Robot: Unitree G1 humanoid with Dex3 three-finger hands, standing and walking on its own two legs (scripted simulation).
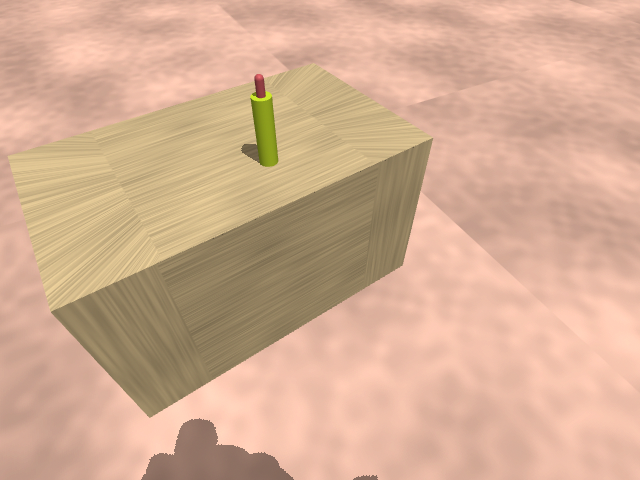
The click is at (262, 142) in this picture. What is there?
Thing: necked bottle
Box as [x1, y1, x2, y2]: [250, 74, 277, 166]
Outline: 257,74 254,78 256,91 252,93 250,97 259,161 262,165 270,166 277,162 271,94 264,90 263,77 260,74
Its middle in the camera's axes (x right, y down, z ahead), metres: -0.14 -0.31 +1.00
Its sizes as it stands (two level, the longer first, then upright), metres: 0.052 0.052 0.244
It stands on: a support 0.60 m high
